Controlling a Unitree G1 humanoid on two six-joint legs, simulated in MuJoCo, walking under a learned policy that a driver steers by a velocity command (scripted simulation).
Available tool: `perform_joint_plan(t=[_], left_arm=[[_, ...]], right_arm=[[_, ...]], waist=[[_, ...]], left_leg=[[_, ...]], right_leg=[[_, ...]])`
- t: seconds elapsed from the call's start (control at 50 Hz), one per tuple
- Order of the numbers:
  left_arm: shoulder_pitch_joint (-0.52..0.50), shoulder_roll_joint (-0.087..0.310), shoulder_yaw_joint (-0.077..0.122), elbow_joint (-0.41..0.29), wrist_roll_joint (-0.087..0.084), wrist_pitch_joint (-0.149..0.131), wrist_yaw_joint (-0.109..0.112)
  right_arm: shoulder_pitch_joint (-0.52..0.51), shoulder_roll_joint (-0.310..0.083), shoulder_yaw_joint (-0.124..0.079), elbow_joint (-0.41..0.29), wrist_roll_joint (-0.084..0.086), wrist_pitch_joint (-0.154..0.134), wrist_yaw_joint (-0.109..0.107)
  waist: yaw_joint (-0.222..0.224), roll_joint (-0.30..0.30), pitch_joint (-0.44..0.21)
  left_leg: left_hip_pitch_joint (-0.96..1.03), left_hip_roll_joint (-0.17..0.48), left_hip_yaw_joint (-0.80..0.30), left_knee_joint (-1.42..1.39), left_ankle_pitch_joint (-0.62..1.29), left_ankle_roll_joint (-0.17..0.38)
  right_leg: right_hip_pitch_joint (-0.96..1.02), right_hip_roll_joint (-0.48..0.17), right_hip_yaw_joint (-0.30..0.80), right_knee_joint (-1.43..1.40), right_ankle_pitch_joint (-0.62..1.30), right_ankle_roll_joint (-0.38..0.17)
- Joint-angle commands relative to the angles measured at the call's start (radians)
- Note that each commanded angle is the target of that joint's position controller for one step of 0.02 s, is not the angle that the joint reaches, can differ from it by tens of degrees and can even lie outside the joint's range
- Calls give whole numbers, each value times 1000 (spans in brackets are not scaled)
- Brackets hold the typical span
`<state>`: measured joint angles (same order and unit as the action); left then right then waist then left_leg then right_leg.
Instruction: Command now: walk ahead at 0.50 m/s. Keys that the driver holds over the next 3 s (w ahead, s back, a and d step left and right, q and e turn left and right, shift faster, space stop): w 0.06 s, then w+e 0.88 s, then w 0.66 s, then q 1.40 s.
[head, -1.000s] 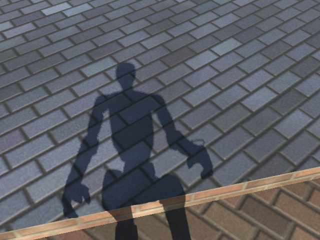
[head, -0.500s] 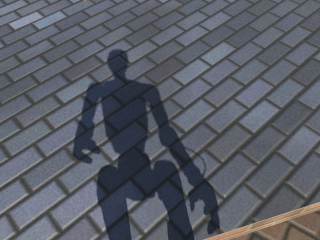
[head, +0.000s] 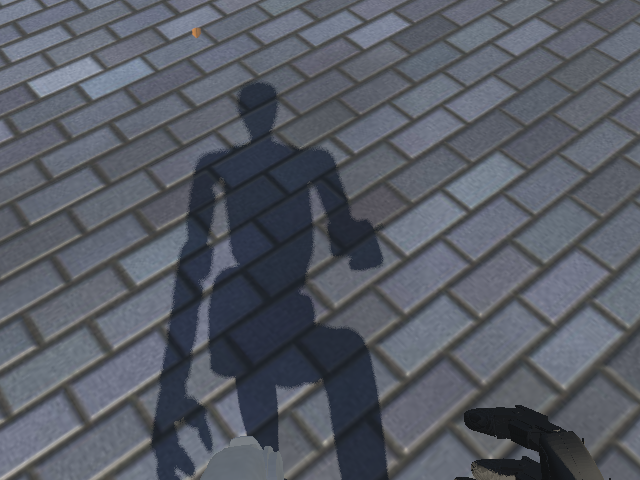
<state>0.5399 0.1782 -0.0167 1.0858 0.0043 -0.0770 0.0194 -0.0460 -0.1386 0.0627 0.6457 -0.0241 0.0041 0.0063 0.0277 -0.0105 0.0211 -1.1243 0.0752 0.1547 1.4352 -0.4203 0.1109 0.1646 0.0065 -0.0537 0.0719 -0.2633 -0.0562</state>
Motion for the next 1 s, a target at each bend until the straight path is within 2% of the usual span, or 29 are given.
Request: perform_joint_plan(t=[0.02,0.04,0.06,0.08,0.1,0.12,0.14,0.16,0.18,0.22,0.24,0.28,0.32,0.42,0.52,0.58,0.62,0.64,0.66,0.68,0.7,0.72,0.74,0.76,0.78,0.82,0.88,0.94,1.0], left_arm=[[-41,256,44,-70,-17,-17,-5],[-49,280,61,-69,-12,-14,-10],[-86,282,73,-76,-11,-15,-16],[15,119,47,-121,-38,-30,-35],[-5,141,68,-137,-1,-38,-61],[-26,103,69,-178,0,-30,-63],[-182,77,51,-194,-42,-27,-64],[-235,61,50,-241,-38,-15,-52],[-260,80,59,-258,-38,2,-39],[-172,64,53,-259,-48,27,-27],[-178,53,46,-270,-46,26,-29],[-247,48,41,-291,-55,40,-30],[-326,76,53,-322,-39,44,-42],[-459,82,63,-361,-46,43,-58],[-608,70,66,-430,-40,39,-90],[-571,102,81,-439,-46,42,-106],[-442,154,105,-413,-51,46,-101],[-305,214,134,-391,-50,45,-89],[-142,263,161,-356,-39,46,-67],[-119,350,177,-353,-18,45,-51],[-143,292,155,-367,-1,26,-42],[-171,214,137,-382,-6,11,-35],[-240,166,121,-389,-14,2,-40],[-301,146,110,-404,-24,-4,-43],[-334,145,106,-420,-21,-5,-39],[-343,172,110,-438,-19,-5,-33],[-296,245,135,-434,-21,7,-12],[-181,254,139,-408,-32,23,-8],[-154,218,130,-401,-38,28,-6]], right_arm=[[182,-92,-25,-8,14,-9,-1],[337,-124,-46,39,9,-17,-5],[463,-182,-76,80,3,-27,-10],[558,-332,-126,123,-27,-44,-14],[551,-370,-148,144,0,-25,-20],[378,-333,-147,132,3,-32,-12],[312,-169,-95,95,14,-75,8],[308,-86,-74,159,12,-100,26],[275,-30,-60,203,-3,-120,38],[284,0,-56,260,-2,-144,43],[299,-15,-62,288,16,-142,41],[304,-45,-69,298,5,-125,26],[308,-83,-72,290,-5,-129,2],[393,-195,-91,283,5,-126,-60],[453,-250,-116,271,24,-93,-78],[448,-293,-139,249,26,-63,-91],[397,-322,-157,211,26,-44,-96],[358,-333,-165,190,26,-44,-91],[297,-332,-166,164,30,-56,-79],[319,-162,-121,94,8,-92,-55],[286,-176,-114,53,41,-152,-24],[192,-226,-122,18,74,-183,-4],[192,-235,-121,11,67,-190,1],[222,-242,-127,24,42,-184,-2],[250,-254,-135,24,24,-169,-4],[244,-249,-137,4,13,-146,-8],[98,-158,-98,-48,2,-131,-13],[21,-176,-103,-69,31,-126,-8],[22,-220,-126,-71,37,-135,0]], waist=[[-153,-141,-140],[-213,-184,-222],[-273,-189,-294],[-197,150,-401],[-187,220,-467],[-66,114,-319],[-124,11,-204],[-72,-44,-117],[-19,-49,-64],[27,49,-31],[42,45,-11],[38,23,20],[16,73,3],[-45,63,-24],[-92,80,11],[-53,120,-14],[19,157,-57],[96,149,-112],[191,77,-172],[100,-236,-204],[98,-157,-323],[106,-61,-207],[31,52,-108],[-21,106,-62],[-52,96,-42],[-75,79,-14],[-25,8,0],[43,-72,-49],[39,-109,-72]], left_leg=[[658,-137,69,-256,55,34],[765,-165,28,-381,62,50],[923,-133,-104,-504,29,77],[1187,218,-714,-767,87,181],[1214,279,-1140,-1090,230,176],[1076,311,-1013,-1068,39,159],[936,298,-878,-1112,-10,134],[809,272,-725,-1096,-6,98],[714,209,-551,-1097,51,64],[705,184,-401,-1140,193,13],[730,155,-303,-1142,297,-26],[730,91,-118,-1190,405,-70],[770,42,-5,-1233,619,-74],[1049,78,29,-1269,725,-111],[1260,156,65,-1200,1008,-123],[1338,185,91,-1045,1341,-102],[1304,201,84,-858,1472,-83],[1227,182,81,-684,1415,-79],[1025,105,79,-400,1082,-81],[454,-121,11,18,-7,-155],[238,-150,-283,202,-141,-142],[183,-77,-339,116,-31,-108],[224,-44,-309,-2,42,-93],[277,-14,-285,-102,80,-100],[358,8,-279,-165,104,-119],[437,30,-241,-295,115,-156],[608,-14,-163,-643,281,-183],[692,-79,-164,-819,443,-194],[697,-70,-197,-915,425,-159]], right_leg=[[-213,-233,-12,210,1581,-124],[-124,-247,5,412,1627,-95],[-166,-206,2,693,1466,-66],[-495,-27,32,1166,500,-7],[-661,120,194,1463,12,-8],[-770,53,244,1571,45,-20],[-830,32,227,1610,21,-27],[-855,-19,187,1675,49,-49],[-840,-72,200,1644,90,-77],[-856,-76,249,1634,148,-102],[-902,-74,265,1591,193,-106],[-943,-65,222,1400,227,-87],[-904,-44,128,1229,303,-48],[-963,-43,69,894,388,-6],[-912,-18,-45,593,277,-17],[-821,39,-112,557,159,-52],[-674,64,-115,541,56,-91],[-490,71,-71,462,66,-131],[-214,24,51,360,130,-181],[177,-246,561,400,139,-386],[268,-342,913,238,-98,-498],[163,-313,784,191,-94,-423],[13,-264,655,175,7,-360],[-104,-217,556,165,119,-320],[-218,-182,486,156,197,-302],[-375,-145,420,148,299,-284],[-573,-47,277,174,333,-221],[-523,-47,313,231,213,-178],[-381,-106,392,323,126,-142]])
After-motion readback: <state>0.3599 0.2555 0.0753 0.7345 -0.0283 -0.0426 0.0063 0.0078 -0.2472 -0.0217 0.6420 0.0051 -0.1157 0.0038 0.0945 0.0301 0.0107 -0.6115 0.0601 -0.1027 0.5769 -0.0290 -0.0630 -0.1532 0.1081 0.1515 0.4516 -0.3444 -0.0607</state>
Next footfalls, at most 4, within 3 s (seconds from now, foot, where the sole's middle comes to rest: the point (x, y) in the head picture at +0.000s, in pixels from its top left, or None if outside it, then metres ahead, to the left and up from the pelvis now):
0.06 left None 0.24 0.09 -0.65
0.66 right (385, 423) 0.51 -0.07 -0.65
1.06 left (332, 273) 0.85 0.04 -0.65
1.52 right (479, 256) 0.90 -0.29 -0.65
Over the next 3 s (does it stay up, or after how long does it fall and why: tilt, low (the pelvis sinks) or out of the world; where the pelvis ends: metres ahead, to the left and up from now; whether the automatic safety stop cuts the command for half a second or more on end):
stays up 1.01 -0.22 0.12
